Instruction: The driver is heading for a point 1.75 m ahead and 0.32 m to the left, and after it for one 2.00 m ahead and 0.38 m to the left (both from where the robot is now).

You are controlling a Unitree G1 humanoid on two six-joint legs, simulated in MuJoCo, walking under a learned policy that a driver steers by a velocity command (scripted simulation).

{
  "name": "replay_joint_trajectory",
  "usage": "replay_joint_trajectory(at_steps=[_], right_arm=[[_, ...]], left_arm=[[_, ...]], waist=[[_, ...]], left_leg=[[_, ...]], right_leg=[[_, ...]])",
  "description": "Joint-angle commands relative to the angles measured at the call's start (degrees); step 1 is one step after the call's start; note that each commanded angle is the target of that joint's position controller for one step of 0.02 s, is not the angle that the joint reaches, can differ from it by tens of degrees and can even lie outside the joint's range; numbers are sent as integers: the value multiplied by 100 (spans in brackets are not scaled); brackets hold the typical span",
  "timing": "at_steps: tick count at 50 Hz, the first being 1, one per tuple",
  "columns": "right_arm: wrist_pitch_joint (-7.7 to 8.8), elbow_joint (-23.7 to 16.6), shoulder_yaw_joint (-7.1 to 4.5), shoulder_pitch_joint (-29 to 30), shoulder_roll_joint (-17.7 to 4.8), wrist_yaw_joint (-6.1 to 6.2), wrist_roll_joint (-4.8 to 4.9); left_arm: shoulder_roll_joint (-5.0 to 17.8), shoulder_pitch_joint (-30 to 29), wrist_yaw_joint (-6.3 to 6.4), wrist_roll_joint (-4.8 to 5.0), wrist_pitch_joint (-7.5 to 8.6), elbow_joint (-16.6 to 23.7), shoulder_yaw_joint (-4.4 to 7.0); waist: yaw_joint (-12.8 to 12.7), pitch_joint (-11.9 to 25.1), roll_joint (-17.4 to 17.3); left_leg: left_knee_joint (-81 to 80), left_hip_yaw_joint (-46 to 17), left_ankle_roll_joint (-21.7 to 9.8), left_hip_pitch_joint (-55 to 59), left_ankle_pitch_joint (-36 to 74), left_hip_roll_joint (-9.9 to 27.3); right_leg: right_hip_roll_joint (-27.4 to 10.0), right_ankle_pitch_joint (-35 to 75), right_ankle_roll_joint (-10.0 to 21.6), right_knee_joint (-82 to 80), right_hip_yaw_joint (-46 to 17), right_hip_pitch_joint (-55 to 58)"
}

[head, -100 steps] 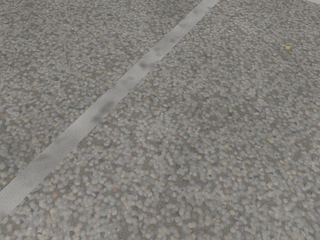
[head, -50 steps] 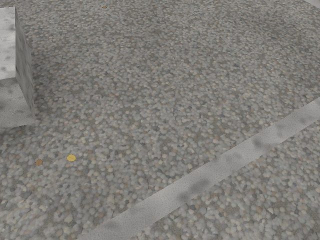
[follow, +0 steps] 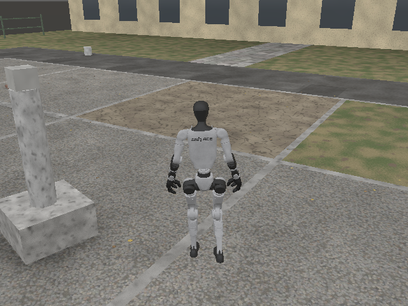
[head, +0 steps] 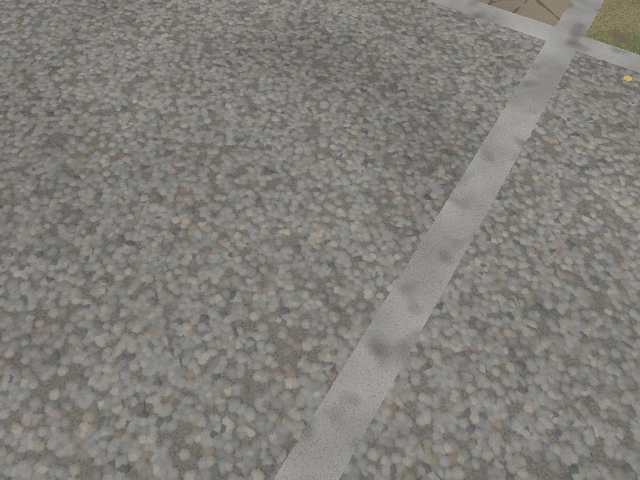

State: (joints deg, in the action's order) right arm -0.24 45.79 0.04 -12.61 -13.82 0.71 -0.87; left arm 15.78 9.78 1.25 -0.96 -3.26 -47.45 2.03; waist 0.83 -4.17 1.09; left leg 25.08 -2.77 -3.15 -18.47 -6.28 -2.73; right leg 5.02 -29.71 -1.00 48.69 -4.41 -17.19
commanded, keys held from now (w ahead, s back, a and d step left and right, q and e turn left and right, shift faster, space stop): q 0.60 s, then no key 0.08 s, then e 0.32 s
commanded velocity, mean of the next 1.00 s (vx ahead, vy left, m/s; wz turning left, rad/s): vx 0.01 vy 0.00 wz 0.29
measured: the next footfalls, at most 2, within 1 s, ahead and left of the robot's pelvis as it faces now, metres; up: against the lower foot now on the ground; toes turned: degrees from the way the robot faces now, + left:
right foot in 0.20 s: +0.03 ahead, -0.11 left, +0.00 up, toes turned +11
left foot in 0.62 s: -0.04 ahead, +0.09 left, +0.00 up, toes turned +23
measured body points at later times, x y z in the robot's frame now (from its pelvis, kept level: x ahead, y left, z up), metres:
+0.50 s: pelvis -0.02 -0.02 +0.00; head +0.02 -0.03 +0.45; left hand +0.00 +0.27 -0.11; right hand +0.17 -0.25 -0.13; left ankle -0.07 +0.09 -0.69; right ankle -0.01 -0.12 -0.74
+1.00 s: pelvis -0.04 +0.01 +0.00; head -0.02 +0.02 +0.45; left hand -0.08 +0.28 -0.14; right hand +0.17 -0.18 -0.12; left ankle -0.07 +0.08 -0.74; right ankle -0.02 -0.11 -0.71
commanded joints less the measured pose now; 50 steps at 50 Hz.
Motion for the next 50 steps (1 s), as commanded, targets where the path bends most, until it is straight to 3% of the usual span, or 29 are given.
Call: replay_joint_trajectory(at_steps=[1,6,9,10,11,12,13,14,15,17,21,26,29,30,31,32,33,34,35,36,38,39,41,44,50], right_arm=[[-33,-206,-393,-160,-1180,-20,26],[-186,-218,-530,38,-1107,-76,-20],[-287,-259,-584,298,-1065,-91,47],[-285,-335,-547,271,-885,-89,95],[-248,-508,-499,305,-606,-91,187],[-224,-380,-577,236,-931,-39,-31],[-233,-261,-641,78,-1061,-51,-60],[-261,-123,-652,-207,-995,-78,-61],[-303,-50,-655,-369,-960,-99,-86],[-359,-44,-617,-330,-885,-167,-75],[-404,-343,-519,314,-739,-283,-5],[-426,-556,-457,477,-696,-323,95],[-379,-592,-457,315,-687,-299,97],[-327,-551,-456,137,-674,-268,48],[-244,-520,-499,-17,-882,-206,-42],[-149,-605,-597,-127,-1510,-147,-97],[-122,-516,-713,-551,-1864,-140,43],[-116,-451,-616,-536,-1468,-127,78],[-114,-496,-461,-51,-1025,-83,68],[-131,-561,-353,412,-743,-36,16],[-81,-503,-218,541,-521,46,12],[-45,-419,-160,476,-447,60,-6],[-13,-253,-162,369,-610,97,-39],[-81,-131,-264,249,-964,133,-25],[-133,-65,-361,261,-972,148,-52]], left_arm=[[495,475,61,35,-27,109,95],[420,421,116,85,105,156,44],[417,959,179,71,206,31,51],[774,990,231,-11,240,66,130],[1367,716,262,-85,234,234,270],[1323,170,229,-151,223,344,279],[862,-61,219,-130,257,451,153],[591,-324,208,-89,286,500,77],[542,-410,208,-62,315,561,55],[574,-151,209,-49,332,557,58],[809,608,176,-46,311,368,166],[1037,502,36,-82,294,385,276],[1113,367,-9,-34,275,385,331],[1107,291,-6,11,260,380,341],[1008,491,-13,8,256,327,324],[470,706,-48,-91,215,524,189],[447,102,54,-46,114,757,134],[623,32,65,-26,54,692,167],[573,110,21,55,48,544,163],[591,265,-20,84,71,387,164],[596,605,-97,-8,39,120,164],[504,695,-130,12,18,25,131],[419,624,-148,50,-8,-43,95],[546,438,-126,33,-24,-12,129],[405,335,-147,44,10,96,131]], waist=[[-109,709,-971],[-109,729,-1027],[-383,658,-931],[-329,556,-368],[-251,460,1005],[-155,118,810],[71,114,362],[296,103,233],[354,189,354],[177,264,567],[-309,401,685],[-352,512,945],[-202,590,939],[-19,633,758],[71,756,175],[-108,898,-1416],[345,872,-1641],[250,686,-864],[32,429,-695],[-175,350,-645],[-254,553,-792],[-249,622,-719],[-155,499,-710],[-4,319,-837],[6,251,-669]], left_leg=[[-915,-1872,-838,878,399,1194],[-1149,-2214,-726,409,-624,1061],[-1001,-2172,-273,-268,-1286,726],[-498,-1821,62,-795,-1877,345],[958,-704,302,-1560,-2257,-542],[2390,-218,353,-1430,-2392,-400],[3167,-339,319,-1003,-2182,-229],[3650,-284,320,-912,-1898,-211],[3984,-206,354,-1011,-1701,-182],[4000,-5,488,-1301,-1699,-105],[3054,172,646,-1492,-1911,60],[1836,620,437,-412,-2095,68],[851,786,260,169,-1691,6],[51,782,176,650,-985,-33],[-686,144,51,1414,-306,233],[-837,-1929,-299,2309,1575,1933],[-569,-2422,-1303,1780,3312,2612],[-560,-1949,-1413,1752,3244,2331],[-647,-1384,-1233,1445,2884,1968],[-737,-977,-951,1342,2588,1609],[-749,-460,-778,1390,3027,1319],[-772,-299,-711,1390,2976,1307],[-770,-158,-640,1381,2524,1328],[-684,-294,-781,1361,1944,1537],[-576,-459,-1090,1301,1605,1908]], right_leg=[[-7,109,-51,-287,187,-232],[9,438,133,-1063,228,248],[22,1166,401,-2708,273,1239],[-665,686,591,-3439,-448,1518],[-2136,-39,1158,-4074,-2173,1404],[-2751,637,1580,-4102,-2278,375],[-2474,1563,1593,-3877,-1828,7],[-2086,2263,1409,-3678,-1185,-8],[-1832,2770,1264,-3517,-747,261],[-1661,3855,1232,-3223,-270,858],[-1936,4697,1365,-2882,-161,1924],[-2057,4973,1252,-2560,224,1557],[-2095,4767,1069,-2134,392,1364],[-2006,4304,840,-1755,597,1080],[-1804,3371,503,-1047,838,431],[-1166,103,86,379,1288,-999],[-555,-819,20,1047,717,-1401],[-761,-525,14,1442,399,-1428],[-839,-59,31,1348,299,-1272],[-892,329,18,1036,275,-1074],[-779,725,-43,722,357,-540],[-723,775,-65,414,307,-284],[-595,753,-60,-186,237,-70],[-509,577,14,-356,350,-207],[-575,158,135,-293,547,-395]])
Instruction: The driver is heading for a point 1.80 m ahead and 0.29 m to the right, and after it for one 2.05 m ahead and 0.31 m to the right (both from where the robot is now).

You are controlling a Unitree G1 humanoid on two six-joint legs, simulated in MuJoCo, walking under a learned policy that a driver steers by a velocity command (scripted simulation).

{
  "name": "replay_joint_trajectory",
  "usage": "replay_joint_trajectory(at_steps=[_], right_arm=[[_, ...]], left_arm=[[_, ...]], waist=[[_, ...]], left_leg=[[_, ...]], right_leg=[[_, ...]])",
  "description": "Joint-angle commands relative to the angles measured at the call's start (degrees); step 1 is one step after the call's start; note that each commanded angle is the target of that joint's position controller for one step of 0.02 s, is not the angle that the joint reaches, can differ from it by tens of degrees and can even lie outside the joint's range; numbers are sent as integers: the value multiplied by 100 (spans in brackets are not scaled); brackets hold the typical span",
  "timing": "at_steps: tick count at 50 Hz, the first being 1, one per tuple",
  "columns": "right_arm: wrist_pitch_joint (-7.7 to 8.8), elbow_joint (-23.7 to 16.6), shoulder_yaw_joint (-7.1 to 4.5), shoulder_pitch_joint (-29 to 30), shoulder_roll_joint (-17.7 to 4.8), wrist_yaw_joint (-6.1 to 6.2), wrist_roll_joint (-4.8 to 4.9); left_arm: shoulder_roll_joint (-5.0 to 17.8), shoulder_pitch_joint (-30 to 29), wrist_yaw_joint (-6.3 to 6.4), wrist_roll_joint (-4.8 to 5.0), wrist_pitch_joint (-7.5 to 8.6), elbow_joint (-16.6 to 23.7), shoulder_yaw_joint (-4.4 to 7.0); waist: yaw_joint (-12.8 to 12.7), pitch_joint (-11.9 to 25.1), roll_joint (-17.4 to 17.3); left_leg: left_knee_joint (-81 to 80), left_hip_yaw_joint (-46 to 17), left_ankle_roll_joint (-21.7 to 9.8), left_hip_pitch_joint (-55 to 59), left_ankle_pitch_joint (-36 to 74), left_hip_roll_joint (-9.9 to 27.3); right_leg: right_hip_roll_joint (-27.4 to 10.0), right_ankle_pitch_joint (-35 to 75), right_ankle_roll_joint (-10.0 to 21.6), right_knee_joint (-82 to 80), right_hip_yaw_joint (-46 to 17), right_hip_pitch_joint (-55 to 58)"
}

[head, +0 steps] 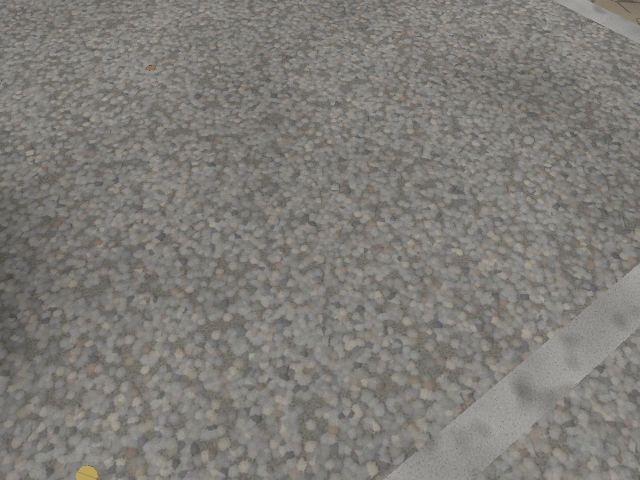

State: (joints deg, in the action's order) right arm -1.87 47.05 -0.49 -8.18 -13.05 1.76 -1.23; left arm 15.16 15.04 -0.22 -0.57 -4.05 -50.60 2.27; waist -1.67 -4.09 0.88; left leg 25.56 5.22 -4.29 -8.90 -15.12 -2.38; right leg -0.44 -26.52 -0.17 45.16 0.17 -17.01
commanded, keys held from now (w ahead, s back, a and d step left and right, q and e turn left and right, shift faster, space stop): e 0.52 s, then no key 0.12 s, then q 0.36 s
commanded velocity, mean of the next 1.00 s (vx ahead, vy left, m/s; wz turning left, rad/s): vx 0.00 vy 0.00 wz -0.26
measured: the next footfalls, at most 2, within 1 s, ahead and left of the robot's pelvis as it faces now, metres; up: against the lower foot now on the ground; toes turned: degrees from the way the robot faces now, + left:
right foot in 0.14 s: +0.00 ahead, -0.11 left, +0.00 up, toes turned -6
left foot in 0.72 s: +0.08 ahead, +0.07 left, +0.00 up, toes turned -25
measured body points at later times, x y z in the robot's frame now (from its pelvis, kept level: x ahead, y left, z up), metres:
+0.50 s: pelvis -0.02 -0.03 +0.01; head +0.01 -0.07 +0.45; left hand +0.15 +0.22 -0.10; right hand +0.02 -0.34 -0.12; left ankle +0.03 +0.11 -0.68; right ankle -0.04 -0.10 -0.74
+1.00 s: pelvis +0.00 +0.00 +0.01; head +0.03 +0.01 +0.46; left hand +0.19 +0.25 -0.12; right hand +0.01 -0.29 -0.11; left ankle +0.04 +0.09 -0.74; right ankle -0.08 -0.11 -0.70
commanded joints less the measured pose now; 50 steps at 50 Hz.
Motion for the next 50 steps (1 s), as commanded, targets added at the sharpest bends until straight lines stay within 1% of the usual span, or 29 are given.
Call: replay_joint_trajectory(at_steps=[1,4,5,6,7,8,9,10,11,12,13,14,16,20,26,32,33,34,35,36,37,38,39,40,41,43,46,48,50], right_arm=[[33,-183,-323,-159,-1052,43,-20],[18,-175,-375,-31,-1120,34,-5],[-2,-174,-397,45,-1157,29,17],[-10,-141,-418,-14,-1162,17,12],[-24,-248,-382,-141,-932,-19,-9],[-88,-591,-291,357,-660,56,26],[-137,-504,-303,294,-794,91,-21],[-147,-393,-319,153,-822,60,37],[-115,-326,-344,79,-894,31,68],[-99,-317,-378,61,-997,1,-2],[-95,-263,-381,-47,-1006,-39,-55],[-102,-258,-380,-103,-981,-69,-51],[-117,-314,-366,-62,-918,-80,-7],[-135,-438,-364,126,-940,-37,5],[-74,-604,-341,259,-970,1,42],[6,-616,-273,-45,-930,35,111],[20,-556,-254,-236,-892,37,117],[44,-456,-217,-468,-779,43,102],[90,-414,-163,-502,-678,65,47],[155,-468,-120,-275,-851,96,-70],[167,-570,-104,85,-1167,43,-55],[174,-452,-89,47,-1062,-24,-38],[185,-419,-47,188,-950,-79,3],[168,-383,-82,189,-1072,-100,24],[158,-353,-145,78,-1256,-89,43],[148,-282,-237,-209,-1423,-97,77],[122,-127,-348,-641,-1442,-104,82],[87,-97,-422,-648,-1423,-91,76],[42,-112,-481,-558,-1391,-99,62]], left_arm=[[440,-174,-8,14,99,430,106],[369,-21,-38,45,145,465,107],[340,110,-46,42,179,449,103],[457,164,-37,11,237,470,125],[1045,269,1,-97,312,523,257],[1661,552,-5,-48,318,484,427],[1435,682,12,-22,312,434,404],[1167,321,41,30,290,507,351],[982,-123,66,26,243,621,300],[911,-315,92,57,231,702,279],[861,-334,91,56,231,733,268],[881,-234,76,64,240,725,276],[982,-43,60,69,265,680,318],[1064,163,76,23,249,662,356],[1209,143,68,-37,227,763,417],[1098,-167,62,-85,194,780,354],[1036,-279,77,-72,183,764,319],[920,-409,104,-32,169,751,259],[687,-377,134,-6,181,704,152],[271,67,130,-38,209,601,17],[476,402,162,-18,187,486,67],[720,277,197,-68,143,338,112],[738,39,187,-50,145,327,116],[717,-212,178,-36,173,329,116],[762,-341,163,-37,191,345,132],[813,-369,167,-3,207,295,146],[739,-592,233,20,219,382,137],[693,-662,245,26,230,437,119],[656,-698,245,38,249,487,93]], waist=[[242,293,-656],[118,472,-686],[-2,512,-648],[-84,496,-397],[-2,557,833],[-213,300,1610],[-171,388,733],[24,236,393],[197,108,254],[235,139,373],[223,326,437],[202,468,373],[139,522,288],[-6,419,509],[-57,496,538],[49,664,635],[151,696,611],[307,714,514],[344,699,292],[41,780,-764],[-188,558,-1011],[-58,511,-963],[-93,247,-894],[-35,175,-1009],[33,216,-1213],[148,359,-1153],[294,467,-965],[264,540,-848],[249,610,-817]], left_leg=[[-558,-1225,-975,362,2596,1897],[-199,-1007,-807,323,2756,1878],[49,-827,-623,156,2517,1784],[473,-595,-287,-182,1854,1592],[1837,-1,161,-1098,357,954],[2714,-15,415,-2213,-2169,-141],[3526,-634,435,-2189,-2148,128],[3750,-746,447,-2230,-1636,234],[3623,-789,469,-2250,-1174,309],[3584,-777,507,-2317,-903,318],[3679,-724,570,-2245,-731,274],[3730,-716,622,-2219,-640,243],[3590,-738,699,-2324,-570,253],[3016,-796,767,-2489,-635,250],[2416,-912,701,-2198,-757,133],[1400,-797,462,-1019,-816,23],[925,-747,406,-676,-639,42],[64,-687,348,-123,-55,85],[-914,-937,291,496,665,316],[-1507,-2272,136,824,667,1395],[-1354,-3086,-408,214,1580,2082],[-1331,-3135,-755,-309,1220,2048],[-1297,-2864,-605,-421,891,1617],[-1170,-2615,-385,-374,745,1247],[-1036,-2560,-286,-172,978,1078],[-833,-2770,-397,263,1626,1127],[-720,-3215,-749,701,2278,1345],[-693,-3252,-839,715,2428,1308],[-690,-3226,-827,601,2374,1189]], right_leg=[[-22,-182,79,-39,133,-350],[60,124,215,-774,298,91],[117,623,287,-1400,345,439],[46,1359,397,-2221,-2,830],[-1014,2343,699,-2941,-1671,1408],[-2187,4578,1665,-2929,-3142,1285],[-2086,4524,1953,-2831,-2854,1267],[-1702,4057,1837,-2807,-2323,1114],[-1293,3571,1540,-2844,-1966,1018],[-1086,3580,1386,-2828,-1831,1154],[-934,3888,1351,-2770,-1698,1280],[-903,4048,1348,-2725,-1672,1376],[-887,4026,1346,-2686,-1749,1531],[-846,3492,1359,-2682,-2106,1586],[-823,3317,1418,-2538,-2685,1320],[-731,4028,1195,-2268,-2784,880],[-693,3996,1094,-2209,-2721,805],[-559,3654,907,-2113,-2600,608],[-362,2823,602,-2052,-2452,278],[135,1257,280,-1425,-1830,31],[685,15,161,-1556,-1209,-26],[388,-46,135,-1381,-994,501],[355,420,128,-1600,-903,562],[431,827,105,-1835,-782,595],[494,1008,69,-1804,-670,502],[558,561,-34,-1439,-493,121],[521,-156,-138,-427,-472,-599],[450,-234,-167,-2,-493,-786],[429,-187,-171,15,-454,-746]])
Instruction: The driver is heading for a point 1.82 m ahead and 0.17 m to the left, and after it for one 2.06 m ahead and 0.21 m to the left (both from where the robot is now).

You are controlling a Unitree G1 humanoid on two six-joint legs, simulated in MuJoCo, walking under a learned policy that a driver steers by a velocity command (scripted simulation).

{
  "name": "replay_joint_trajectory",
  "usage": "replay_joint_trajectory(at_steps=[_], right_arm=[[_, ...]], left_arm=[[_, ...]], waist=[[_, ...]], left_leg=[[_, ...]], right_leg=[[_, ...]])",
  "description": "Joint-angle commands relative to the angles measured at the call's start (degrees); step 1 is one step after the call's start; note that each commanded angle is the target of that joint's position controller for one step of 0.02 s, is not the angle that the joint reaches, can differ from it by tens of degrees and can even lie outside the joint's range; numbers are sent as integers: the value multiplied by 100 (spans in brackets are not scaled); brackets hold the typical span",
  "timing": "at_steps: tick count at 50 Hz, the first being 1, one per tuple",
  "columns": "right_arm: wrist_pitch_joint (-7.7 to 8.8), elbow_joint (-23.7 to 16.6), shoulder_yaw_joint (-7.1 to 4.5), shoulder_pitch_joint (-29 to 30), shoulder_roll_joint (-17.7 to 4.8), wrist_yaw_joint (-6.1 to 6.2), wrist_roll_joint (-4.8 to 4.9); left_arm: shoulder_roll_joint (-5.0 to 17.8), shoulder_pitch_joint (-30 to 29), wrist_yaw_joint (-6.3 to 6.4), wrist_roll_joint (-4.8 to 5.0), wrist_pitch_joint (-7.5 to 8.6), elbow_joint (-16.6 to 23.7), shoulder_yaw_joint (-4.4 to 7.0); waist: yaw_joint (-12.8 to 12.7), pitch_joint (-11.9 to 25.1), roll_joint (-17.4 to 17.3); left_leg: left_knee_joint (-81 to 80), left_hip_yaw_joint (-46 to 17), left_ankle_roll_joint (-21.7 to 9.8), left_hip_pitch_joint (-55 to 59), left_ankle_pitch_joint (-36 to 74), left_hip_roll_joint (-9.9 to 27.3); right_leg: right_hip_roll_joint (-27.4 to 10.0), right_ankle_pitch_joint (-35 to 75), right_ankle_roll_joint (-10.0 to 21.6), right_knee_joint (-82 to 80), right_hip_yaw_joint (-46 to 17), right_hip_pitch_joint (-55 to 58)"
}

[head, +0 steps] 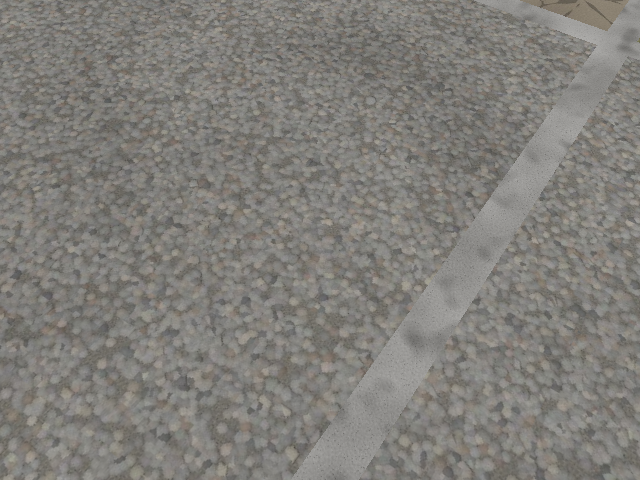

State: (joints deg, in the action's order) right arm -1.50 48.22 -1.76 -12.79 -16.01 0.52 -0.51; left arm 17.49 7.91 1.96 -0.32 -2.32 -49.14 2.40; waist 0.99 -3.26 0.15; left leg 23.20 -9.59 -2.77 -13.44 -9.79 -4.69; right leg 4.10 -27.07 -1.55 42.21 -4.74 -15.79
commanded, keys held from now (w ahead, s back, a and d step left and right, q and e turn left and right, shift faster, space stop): q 0.28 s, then w+q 0.16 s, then w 0.14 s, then w+e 0.38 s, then e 0.04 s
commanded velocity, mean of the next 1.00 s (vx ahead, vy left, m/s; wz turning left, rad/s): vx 0.24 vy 0.00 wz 0.20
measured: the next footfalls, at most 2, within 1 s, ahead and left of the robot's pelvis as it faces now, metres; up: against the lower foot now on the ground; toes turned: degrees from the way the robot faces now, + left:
right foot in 0.16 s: +0.03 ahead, -0.12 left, +0.00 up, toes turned +11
left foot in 0.72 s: +0.12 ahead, +0.15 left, +0.00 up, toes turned +20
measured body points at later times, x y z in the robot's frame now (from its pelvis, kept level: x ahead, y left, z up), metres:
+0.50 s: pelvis +0.01 -0.03 +0.00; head +0.04 -0.05 +0.45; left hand -0.01 +0.25 -0.11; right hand +0.20 -0.27 -0.13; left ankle -0.04 +0.10 -0.68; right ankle -0.01 -0.12 -0.75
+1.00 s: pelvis +0.17 +0.08 +0.00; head +0.19 +0.10 +0.45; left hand +0.19 +0.36 -0.15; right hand +0.24 -0.17 -0.13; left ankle +0.08 +0.14 -0.75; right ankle +0.27 -0.04 -0.67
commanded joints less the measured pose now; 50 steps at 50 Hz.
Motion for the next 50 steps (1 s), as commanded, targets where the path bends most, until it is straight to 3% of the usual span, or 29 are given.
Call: replay_joint_trajectory(at_steps=[1,5,7,8,9,10,11,12,13,14,16,19,24,30,33,34,35,36,37,38,39,40,42,46,48,50], right_arm=[[-18,-236,-379,-63,-1085,14,-18],[-125,-305,-464,244,-1114,-59,-39],[-175,-397,-469,524,-1073,-69,10],[-154,-460,-404,339,-803,-64,42],[-116,-507,-342,-3,-492,-24,61],[-126,-406,-443,59,-1003,31,-93],[-140,-327,-490,10,-1076,17,-76],[-172,-208,-491,-119,-1007,-20,-92],[-215,-142,-491,-236,-965,-76,-100],[-243,-109,-479,-299,-933,-132,-102],[-256,-183,-432,-46,-896,-229,-108],[-243,-389,-403,515,-868,-374,-149],[-127,-505,-341,834,-621,-449,-163],[59,-673,-166,1322,-293,-443,-177],[157,-672,-125,1215,-297,-370,-179],[211,-518,-129,765,-285,-324,-183],[287,-217,-200,-10,-434,-247,-207],[366,36,-338,-975,-876,-138,-304],[418,30,-444,-1462,-1516,-47,-316],[399,46,-444,-1262,-1484,0,-199],[405,-70,-311,-653,-1030,-14,-154],[450,-142,-208,-231,-635,-46,-109],[567,-158,-101,-51,-286,-22,-111],[733,88,-109,-543,-300,-12,-66],[746,176,-88,-737,-218,3,-71],[740,223,-50,-716,-143,34,-68]], left_arm=[[412,14,26,19,88,367,67],[430,344,44,41,154,388,34],[473,808,106,0,198,285,49],[935,761,165,-90,216,320,144],[1464,251,165,-118,182,605,222],[1356,173,114,-200,154,603,209],[924,1,77,-175,173,672,93],[647,-200,59,-133,195,712,19],[575,-267,72,-117,217,771,-9],[577,-180,99,-109,234,787,-13],[630,371,62,-135,258,670,17],[771,893,41,-121,325,499,100],[710,1308,-37,-136,550,270,156],[537,1576,-211,-161,704,-59,132],[656,1663,-291,-102,658,-261,153],[705,1525,-297,-45,626,-277,162],[650,1448,-302,-11,618,-280,134],[436,1249,-319,19,641,-118,51],[-168,1196,-323,3,642,212,-97],[387,1360,-235,-35,555,18,74],[458,1354,-262,-15,540,-42,129],[325,1415,-304,8,531,-145,118],[195,1511,-357,-98,432,-304,128],[-32,1058,-476,-117,330,-123,140],[-93,657,-522,-130,305,39,128],[-192,258,-553,-148,321,228,80]], waist=[[-15,567,-758],[-143,693,-893],[-421,634,-751],[-260,559,130],[-52,534,1296],[-70,360,776],[83,178,482],[196,2,405],[245,56,571],[192,109,727],[-107,254,742],[-434,17,753],[-536,-154,564],[-545,-309,670],[-317,-234,793],[-17,-119,649],[343,248,288],[775,909,-434],[796,1290,-1640],[684,930,-939],[325,325,-585],[100,0,-565],[-84,-93,-664],[-145,-100,-507],[-108,-198,-507],[-142,-393,-451]], left_leg=[[-458,-1759,-959,974,1793,1370],[-380,-1882,-710,414,1459,1145],[-105,-1745,-286,-298,512,772],[604,-1249,52,-1009,-831,267],[1902,-27,265,-1716,-2068,-647],[3008,152,287,-1505,-2248,-203],[3516,131,258,-1344,-2004,-75],[3901,201,274,-1350,-1671,-8],[4158,291,321,-1444,-1429,8],[4327,406,396,-1573,-1377,15],[4113,526,462,-1927,-1164,161],[3635,527,525,-2470,-1019,295],[2949,551,424,-2607,-817,431],[1631,995,105,-1811,-797,511],[908,1453,-90,-742,-813,356],[436,1522,-160,18,-398,266],[61,1448,-224,1236,-92,186],[-320,378,-374,2516,-906,1101],[-1100,-1963,-665,3301,-2061,2830],[-1231,-2299,-911,2456,-2316,2937],[-1265,-1531,-777,1904,-2208,2631],[-1433,-879,-597,1421,-1599,2299],[-1552,38,-356,1162,-354,1872],[-1486,894,-362,1236,1500,1819],[-1517,1161,-395,1270,1795,1816],[-1363,1597,-383,1082,3011,1702]], right_leg=[[-19,-74,-21,213,60,-785],[77,338,123,-876,117,92],[21,1257,230,-2375,150,1079],[-909,770,432,-3101,-851,1484],[-2352,539,946,-3435,-2457,1374],[-2639,1092,1402,-3209,-2324,484],[-2371,1608,1441,-3108,-1924,202],[-1968,1991,1298,-2989,-1294,140],[-1673,2313,1157,-2877,-851,371],[-1569,2956,1148,-2734,-573,611],[-1559,1849,1149,-2879,-522,1228],[-1804,417,1209,-3279,-822,1833],[-2014,475,1276,-3508,-613,2111],[-1950,1083,1308,-3486,-37,1536],[-1925,2468,1331,-3043,-6,1038],[-1853,2829,1254,-2667,83,702],[-1589,3275,1102,-1859,324,210],[-1111,2596,867,-410,720,-574],[-345,-348,627,1304,953,-2082],[-332,-314,722,2142,99,-2278],[-633,224,796,2265,-97,-2314],[-775,637,759,2107,-7,-2144],[-877,1119,613,2030,133,-1907],[-871,1664,473,2302,275,-2352],[-889,1946,413,2188,347,-2691],[-788,2212,343,1532,594,-2607]])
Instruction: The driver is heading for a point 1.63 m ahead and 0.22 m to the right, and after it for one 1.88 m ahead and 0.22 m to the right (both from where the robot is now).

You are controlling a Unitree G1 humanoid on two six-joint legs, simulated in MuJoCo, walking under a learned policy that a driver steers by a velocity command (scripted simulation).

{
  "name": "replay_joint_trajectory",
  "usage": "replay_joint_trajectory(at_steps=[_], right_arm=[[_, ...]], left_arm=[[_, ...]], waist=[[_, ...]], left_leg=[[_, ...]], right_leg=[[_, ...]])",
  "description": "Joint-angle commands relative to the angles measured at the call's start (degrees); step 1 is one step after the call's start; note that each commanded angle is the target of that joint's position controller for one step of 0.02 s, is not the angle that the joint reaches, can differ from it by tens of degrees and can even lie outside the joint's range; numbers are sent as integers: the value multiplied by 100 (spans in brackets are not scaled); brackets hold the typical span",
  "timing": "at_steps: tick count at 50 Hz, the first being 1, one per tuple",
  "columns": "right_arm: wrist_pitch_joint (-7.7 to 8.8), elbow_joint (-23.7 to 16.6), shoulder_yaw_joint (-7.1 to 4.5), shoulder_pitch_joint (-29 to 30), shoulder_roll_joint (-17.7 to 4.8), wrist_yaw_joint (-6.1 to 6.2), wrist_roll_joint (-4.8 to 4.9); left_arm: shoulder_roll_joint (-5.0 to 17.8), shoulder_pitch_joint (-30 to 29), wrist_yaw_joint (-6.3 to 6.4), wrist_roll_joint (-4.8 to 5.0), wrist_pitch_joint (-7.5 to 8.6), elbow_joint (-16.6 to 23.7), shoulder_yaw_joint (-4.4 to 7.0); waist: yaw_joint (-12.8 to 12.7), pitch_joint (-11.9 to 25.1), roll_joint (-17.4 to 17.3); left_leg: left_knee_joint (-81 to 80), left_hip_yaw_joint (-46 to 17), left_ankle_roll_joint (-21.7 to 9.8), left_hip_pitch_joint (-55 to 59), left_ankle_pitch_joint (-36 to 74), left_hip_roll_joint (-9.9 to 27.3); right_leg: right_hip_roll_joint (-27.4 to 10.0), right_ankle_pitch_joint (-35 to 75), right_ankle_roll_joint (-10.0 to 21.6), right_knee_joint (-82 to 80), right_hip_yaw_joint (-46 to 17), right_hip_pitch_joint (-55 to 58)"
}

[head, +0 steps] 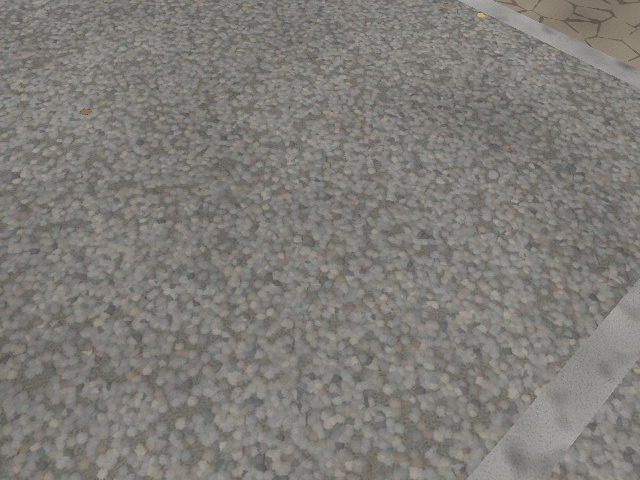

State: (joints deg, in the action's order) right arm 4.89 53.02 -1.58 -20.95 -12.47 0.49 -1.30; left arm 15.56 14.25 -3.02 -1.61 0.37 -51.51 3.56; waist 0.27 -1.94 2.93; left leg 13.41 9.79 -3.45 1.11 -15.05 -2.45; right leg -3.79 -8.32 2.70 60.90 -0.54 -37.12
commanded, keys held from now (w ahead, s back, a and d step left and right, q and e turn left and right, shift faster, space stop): e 0.50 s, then no key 0.16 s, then q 0.30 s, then w+q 0.04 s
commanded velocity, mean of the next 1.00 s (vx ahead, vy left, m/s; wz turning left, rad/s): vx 0.10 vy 0.00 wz -0.29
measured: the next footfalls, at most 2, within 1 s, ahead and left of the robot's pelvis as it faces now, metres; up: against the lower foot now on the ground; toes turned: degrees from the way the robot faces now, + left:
right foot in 0.20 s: +0.25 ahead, -0.08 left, +0.00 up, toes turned -10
left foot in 0.78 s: +0.26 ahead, +0.10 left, +0.00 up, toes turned -23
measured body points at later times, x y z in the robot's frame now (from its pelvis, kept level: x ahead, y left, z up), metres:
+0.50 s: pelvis +0.15 -0.02 -0.01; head +0.19 -0.05 +0.44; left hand +0.30 +0.23 -0.12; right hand +0.21 -0.30 -0.14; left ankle +0.23 +0.15 -0.67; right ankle +0.21 -0.07 -0.74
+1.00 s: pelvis +0.20 +0.03 +0.00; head +0.22 +0.04 +0.45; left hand +0.38 +0.25 -0.13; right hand +0.21 -0.25 -0.12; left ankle +0.22 +0.12 -0.74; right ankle +0.13 -0.08 -0.72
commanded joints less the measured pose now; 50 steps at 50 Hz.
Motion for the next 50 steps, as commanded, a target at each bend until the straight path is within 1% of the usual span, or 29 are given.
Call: replay_joint_trajectory(at_steps=[1,3,5,7,8,9,10,11,12,13,14,15,16,17,19,24,27,33,36,37,38,39,40,41,42,44,46,48,50], right_arm=[[88,-239,-59,153,-504,54,21],[65,-167,-63,62,-608,107,54],[28,-88,-105,-60,-802,164,67],[-41,-109,-170,51,-978,236,77],[-87,-153,-190,127,-1023,247,73],[-123,-224,-206,275,-1043,220,115],[-118,-341,-180,52,-861,162,113],[-178,-599,-95,-663,-414,132,235],[-235,-568,-149,-377,-808,127,41],[-252,-673,-142,11,-762,114,58],[-257,-698,-147,256,-761,122,9],[-328,-768,-167,390,-785,128,-68],[-449,-742,-161,242,-737,127,-117],[-551,-728,-154,165,-672,129,-127],[-644,-778,-145,147,-585,126,-87],[-768,-1070,-209,855,-731,154,-77],[-773,-1141,-217,1077,-752,173,-41],[-690,-1168,-167,1099,-701,195,55],[-648,-999,-113,668,-601,202,103],[-624,-876,-68,441,-465,200,95],[-577,-830,-23,446,-405,200,63],[-511,-921,-41,676,-701,216,-35],[-469,-1152,-75,1202,-1125,168,-56],[-447,-1052,-70,1216,-1027,94,-27],[-424,-1026,-76,1228,-1012,37,25],[-440,-977,-174,1052,-1226,37,71],[-467,-927,-247,739,-1313,44,90],[-500,-811,-313,287,-1339,55,62],[-559,-715,-390,76,-1344,82,53]], left_arm=[[-83,-560,-71,-25,69,545,-83],[-220,-940,-108,-37,80,687,-174],[-126,-844,-102,-70,65,724,-171],[103,-233,-54,-105,73,603,-99],[269,239,-21,-130,119,496,-32],[438,831,41,-180,199,318,53],[904,1023,141,-181,259,295,184],[1565,808,186,-60,191,463,362],[1419,846,227,227,84,600,392],[1094,304,297,234,19,683,309],[721,-26,330,215,-25,710,201],[547,-154,358,218,-35,711,150],[470,-254,364,186,-41,718,125],[523,-250,337,133,-18,720,132],[714,-231,289,83,23,735,194],[839,-83,315,86,-91,808,265],[820,54,342,63,-145,816,273],[719,112,347,-29,-164,763,224],[533,-28,369,-38,-184,689,107],[420,-66,401,3,-197,630,35],[302,77,433,27,-189,538,-36],[155,341,439,34,-158,495,-90],[238,422,445,117,-133,522,-72],[441,130,462,47,-142,461,-33],[488,-90,461,48,-132,503,-20],[534,-339,454,63,-112,523,6],[531,-354,471,97,-114,526,21],[478,-531,517,124,-139,618,30],[415,-645,501,82,-125,722,2]], waist=[[-79,-563,-723],[23,-534,-763],[-19,-271,-878],[-292,150,-993],[-489,458,-963],[-794,792,-740],[-749,1164,41],[-222,2064,1098],[-506,2471,18],[-363,1559,-111],[-183,779,-410],[-51,459,-405],[79,418,-338],[125,494,-305],[163,665,-233],[-91,593,158],[-220,514,264],[-291,497,371],[-143,584,334],[-8,568,231],[-21,479,51],[-257,432,-654],[-512,197,-1155],[-354,125,-1139],[-339,57,-1132],[-179,74,-1332],[-40,195,-1293],[164,307,-1154],[188,481,-971]], left_leg=[[-277,-106,-272,-512,3913,1375],[-55,157,-207,-588,4400,1317],[451,222,-146,-254,5311,1405],[1432,248,-103,-46,6233,1509],[2241,197,-120,-112,5948,1544],[3440,228,-30,-408,4914,1394],[5156,299,177,-1467,1646,893],[7314,-259,437,-3271,-2352,-144],[7385,-1205,435,-3391,-1805,141],[7194,-1227,433,-3589,-1355,353],[6623,-1199,453,-3576,-1099,533],[6149,-1239,489,-3413,-978,636],[5847,-1216,529,-3070,-879,631],[5670,-1164,550,-2849,-788,556],[5350,-1150,595,-2765,-635,495],[4595,-1308,690,-3259,-335,477],[4189,-1372,694,-3419,-343,440],[3281,-1245,459,-2692,-799,216],[2169,-1068,267,-1776,-755,140],[1276,-1026,187,-1214,-264,145],[401,-1272,116,-723,284,236],[-54,-2330,-38,-585,210,1023],[-162,-3348,-449,-1056,1208,1925],[21,-3275,-747,-1761,1500,1957],[128,-3060,-616,-1755,1414,1568],[382,-2900,-436,-1367,1559,1191],[657,-3115,-612,-867,2593,1242],[795,-3503,-926,-293,3432,1445],[604,-3737,-1049,-51,1874,1352]], right_leg=[[60,491,-101,-874,352,-216],[215,738,-59,-1858,715,353],[456,604,95,-2284,921,837],[727,225,368,-2445,938,1495],[804,222,533,-2678,778,2036],[852,778,691,-3343,629,2817],[-57,2912,971,-3314,-315,3904],[-1910,6249,2264,-2930,-2916,5490],[-1808,5294,2431,-3390,-2914,5151],[-1609,4040,2284,-3729,-2472,4293],[-1255,3295,1941,-4062,-2119,3410],[-934,3030,1669,-4209,-1861,2899],[-702,2841,1513,-4311,-1605,2481],[-576,2845,1409,-4316,-1500,2271],[-418,2671,1290,-4314,-1444,2166],[-242,191,979,-4579,-2002,2275],[-291,-647,943,-4675,-2324,2517],[-356,-19,996,-4449,-2460,2565],[-391,498,900,-4276,-2323,2460],[-313,417,764,-4174,-2190,2279],[-195,96,510,-4109,-2054,2027],[129,-527,207,-3625,-1652,1847],[778,-963,-5,-3458,-886,1659],[629,-1054,-43,-3343,-644,2377],[673,-741,-53,-3442,-583,2474],[782,-525,-140,-3288,-412,2252],[855,-1069,-254,-2849,-236,1828],[899,-1969,-347,-1995,-211,1159],[788,-2165,-374,-1537,-285,806]])
Keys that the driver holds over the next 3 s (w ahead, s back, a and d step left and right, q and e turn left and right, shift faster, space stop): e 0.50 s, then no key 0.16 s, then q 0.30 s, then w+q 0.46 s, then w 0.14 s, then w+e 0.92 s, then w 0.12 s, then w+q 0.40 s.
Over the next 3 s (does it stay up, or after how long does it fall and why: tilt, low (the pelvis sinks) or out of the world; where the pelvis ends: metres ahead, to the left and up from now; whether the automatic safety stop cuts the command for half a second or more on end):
stays up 1.13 -0.10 0.00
